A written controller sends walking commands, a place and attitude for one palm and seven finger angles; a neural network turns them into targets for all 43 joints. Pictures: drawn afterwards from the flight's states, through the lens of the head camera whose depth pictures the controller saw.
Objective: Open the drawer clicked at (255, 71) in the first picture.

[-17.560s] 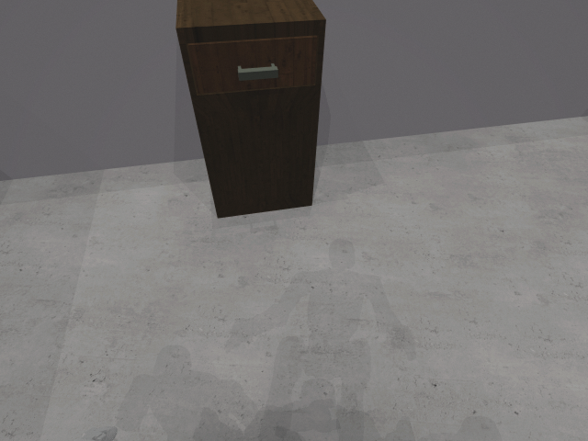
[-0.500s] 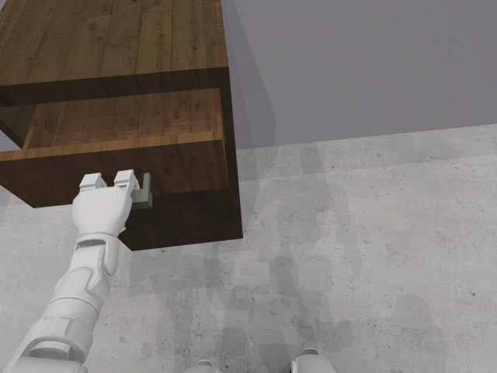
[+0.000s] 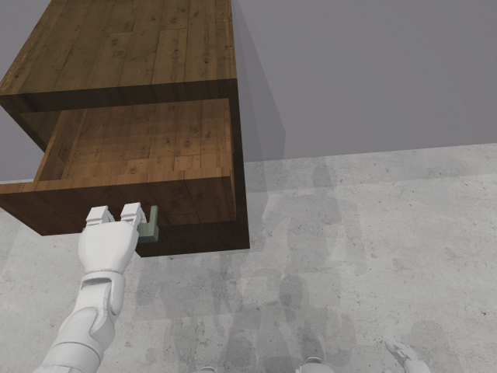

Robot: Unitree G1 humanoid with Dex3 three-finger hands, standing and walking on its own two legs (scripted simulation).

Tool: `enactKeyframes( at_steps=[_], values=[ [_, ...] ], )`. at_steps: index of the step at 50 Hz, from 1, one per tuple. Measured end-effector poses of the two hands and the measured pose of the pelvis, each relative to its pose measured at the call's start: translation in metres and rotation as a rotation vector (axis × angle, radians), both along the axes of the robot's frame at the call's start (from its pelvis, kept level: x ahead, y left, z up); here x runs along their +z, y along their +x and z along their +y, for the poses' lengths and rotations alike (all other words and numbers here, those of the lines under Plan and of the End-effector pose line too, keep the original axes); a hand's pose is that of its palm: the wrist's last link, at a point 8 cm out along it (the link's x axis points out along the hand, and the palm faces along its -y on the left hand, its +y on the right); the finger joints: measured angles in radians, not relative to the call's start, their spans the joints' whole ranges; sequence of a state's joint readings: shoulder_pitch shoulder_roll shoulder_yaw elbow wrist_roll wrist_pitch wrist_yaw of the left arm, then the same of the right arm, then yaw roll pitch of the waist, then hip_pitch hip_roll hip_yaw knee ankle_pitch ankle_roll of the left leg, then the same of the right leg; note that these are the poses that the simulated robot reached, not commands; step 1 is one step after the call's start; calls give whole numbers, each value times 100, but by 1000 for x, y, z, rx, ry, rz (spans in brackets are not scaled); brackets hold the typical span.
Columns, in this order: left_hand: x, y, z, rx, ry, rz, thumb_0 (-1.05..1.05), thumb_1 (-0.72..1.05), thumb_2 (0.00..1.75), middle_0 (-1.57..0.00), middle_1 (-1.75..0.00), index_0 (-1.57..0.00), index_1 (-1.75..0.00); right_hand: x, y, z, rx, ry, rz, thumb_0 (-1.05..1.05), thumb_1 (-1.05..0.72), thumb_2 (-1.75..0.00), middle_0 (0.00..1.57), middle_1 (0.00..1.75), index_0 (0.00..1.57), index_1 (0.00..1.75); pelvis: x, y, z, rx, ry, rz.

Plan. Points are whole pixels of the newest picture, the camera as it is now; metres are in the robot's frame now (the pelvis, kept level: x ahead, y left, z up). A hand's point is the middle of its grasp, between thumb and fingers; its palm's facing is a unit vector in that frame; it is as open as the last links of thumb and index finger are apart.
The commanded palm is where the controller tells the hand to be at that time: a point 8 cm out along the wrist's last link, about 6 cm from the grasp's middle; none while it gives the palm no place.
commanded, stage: pull the drawer open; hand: left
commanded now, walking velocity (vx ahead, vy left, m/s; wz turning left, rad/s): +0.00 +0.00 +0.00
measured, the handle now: (122, 223) +0.36 +0.25 -0.02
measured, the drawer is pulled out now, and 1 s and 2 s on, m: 0.19 0.30 0.30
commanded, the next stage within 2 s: open the thumb to release the handle in 1.04 s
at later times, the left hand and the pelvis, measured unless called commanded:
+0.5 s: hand (117, 291) +0.25 +0.24 -0.04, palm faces -0.03 -0.03 -1.00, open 5.8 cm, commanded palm +0.21 +0.24 +0.01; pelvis +0.00 -0.01 +0.00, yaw +0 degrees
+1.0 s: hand (112, 322) +0.20 +0.23 -0.04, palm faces -0.03 -0.05 -1.00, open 5.8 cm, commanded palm +0.16 +0.23 +0.01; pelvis +0.00 -0.01 -0.01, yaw -1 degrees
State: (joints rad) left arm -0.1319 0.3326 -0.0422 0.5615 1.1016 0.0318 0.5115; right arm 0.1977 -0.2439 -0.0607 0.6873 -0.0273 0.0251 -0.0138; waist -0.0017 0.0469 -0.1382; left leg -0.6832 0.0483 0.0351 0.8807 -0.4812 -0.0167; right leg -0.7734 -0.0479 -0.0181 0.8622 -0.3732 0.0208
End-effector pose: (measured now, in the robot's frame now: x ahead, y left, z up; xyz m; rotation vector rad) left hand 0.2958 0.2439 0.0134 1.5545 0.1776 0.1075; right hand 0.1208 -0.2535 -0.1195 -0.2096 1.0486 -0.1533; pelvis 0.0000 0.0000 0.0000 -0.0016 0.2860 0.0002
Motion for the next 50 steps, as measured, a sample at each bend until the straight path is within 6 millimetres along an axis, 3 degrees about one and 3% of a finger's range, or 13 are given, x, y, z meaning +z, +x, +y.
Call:
enactKeyframes(
  at_steps=[41, 50],
  values=[
    [0, -105, -13, 32, -21, -12, 2, 67, 80, -29, -135, -42, -135, 12, 52, 10, 89, 24, -172, 1, -90, -90, 20, 30, 20, 30, -6, -1, -8, -9, 8, -46],
    [1, -112, -14, 42, -34, -11, 3, 67, 76, -28, -135, -42, -135, 15, 60, 12, 100, 34, -201, 1, -90, -90, 20, 30, 20, 30, -8, 0, -11, -15, 9, -48]
  ],
)
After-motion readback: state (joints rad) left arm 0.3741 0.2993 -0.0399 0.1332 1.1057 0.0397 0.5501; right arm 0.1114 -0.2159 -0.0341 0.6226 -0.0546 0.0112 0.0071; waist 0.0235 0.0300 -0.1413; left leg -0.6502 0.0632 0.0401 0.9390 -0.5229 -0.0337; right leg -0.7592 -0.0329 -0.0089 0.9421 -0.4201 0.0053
